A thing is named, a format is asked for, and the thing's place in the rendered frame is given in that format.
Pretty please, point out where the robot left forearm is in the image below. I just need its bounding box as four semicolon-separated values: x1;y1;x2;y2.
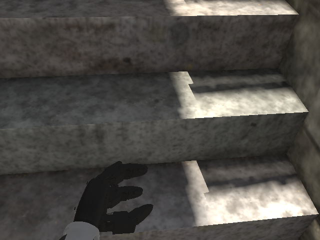
59;221;100;240

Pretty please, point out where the robot left hand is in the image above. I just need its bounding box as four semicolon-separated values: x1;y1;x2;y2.
73;161;153;235

